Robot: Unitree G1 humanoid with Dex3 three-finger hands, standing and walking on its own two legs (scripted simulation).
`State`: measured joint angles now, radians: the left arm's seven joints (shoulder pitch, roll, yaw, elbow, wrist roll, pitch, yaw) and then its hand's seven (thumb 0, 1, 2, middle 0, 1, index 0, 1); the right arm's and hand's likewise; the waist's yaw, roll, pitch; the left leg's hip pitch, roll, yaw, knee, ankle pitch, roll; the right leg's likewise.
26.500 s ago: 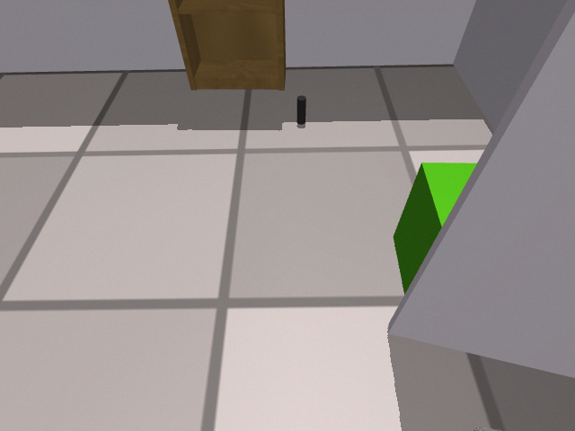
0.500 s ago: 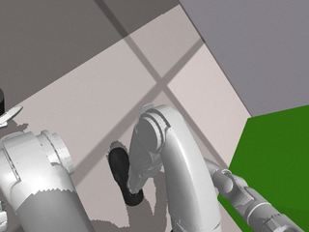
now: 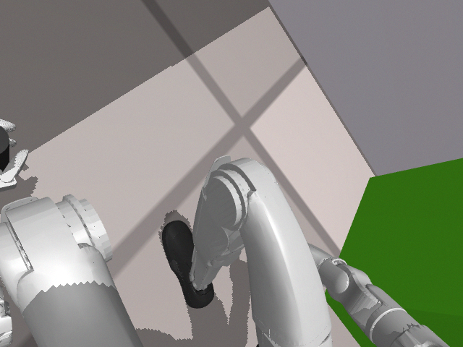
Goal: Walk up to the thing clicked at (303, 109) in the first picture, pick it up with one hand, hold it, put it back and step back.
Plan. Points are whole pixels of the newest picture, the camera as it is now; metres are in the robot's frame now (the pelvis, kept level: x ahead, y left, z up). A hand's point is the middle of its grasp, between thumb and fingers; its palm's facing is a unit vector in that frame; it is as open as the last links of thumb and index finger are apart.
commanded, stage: settle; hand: left
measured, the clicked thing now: out of the picture +0.41 +0.23 -0.20
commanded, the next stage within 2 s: lift in 1.76 s
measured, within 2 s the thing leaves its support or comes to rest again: leaves its support in 0.22 s
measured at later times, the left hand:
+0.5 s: hand out of the picture +0.40 +0.24 -0.13, palm faces +0.12 -0.99 -0.03, open 6.8 cm
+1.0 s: hand out of the picture +0.39 +0.25 -0.02, palm faces +0.07 -0.99 -0.08, open 6.8 cm
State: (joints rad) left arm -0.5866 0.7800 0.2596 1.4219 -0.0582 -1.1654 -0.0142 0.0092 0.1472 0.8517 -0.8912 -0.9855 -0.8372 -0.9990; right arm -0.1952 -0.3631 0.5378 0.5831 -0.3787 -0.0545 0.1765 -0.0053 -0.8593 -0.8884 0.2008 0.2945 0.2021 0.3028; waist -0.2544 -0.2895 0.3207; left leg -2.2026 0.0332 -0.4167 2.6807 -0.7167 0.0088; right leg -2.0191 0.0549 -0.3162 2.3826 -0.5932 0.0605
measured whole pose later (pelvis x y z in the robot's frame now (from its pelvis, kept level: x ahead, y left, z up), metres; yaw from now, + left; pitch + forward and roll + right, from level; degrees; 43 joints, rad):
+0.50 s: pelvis +0.00 +0.00 +0.01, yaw +2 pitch +14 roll -18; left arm -0.53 0.68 0.22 1.14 -0.07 -1.02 -0.02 0.01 0.05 1.04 -0.93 -1.04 -0.88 -1.06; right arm -0.13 -0.35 0.43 0.60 -0.32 -0.02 0.18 0.00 -0.88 -0.90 0.20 0.30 0.20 0.30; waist -0.21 -0.21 0.23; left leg -2.21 0.03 -0.36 2.63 -0.70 0.01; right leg -2.04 0.03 -0.28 2.37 -0.60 0.04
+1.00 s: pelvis +0.02 -0.01 +0.04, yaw +7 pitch +26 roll -11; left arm -0.46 0.49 0.17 0.75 -0.13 -0.68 -0.19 0.01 0.03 1.07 -0.94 -1.03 -0.90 -1.04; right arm 0.00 -0.31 0.17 0.62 -0.12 0.03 0.13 0.00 -0.89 -0.89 0.20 0.29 0.20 0.30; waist -0.12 -0.05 -0.01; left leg -2.25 0.04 -0.19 2.47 -0.69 0.01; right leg -2.14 -0.01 -0.16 2.33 -0.65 0.01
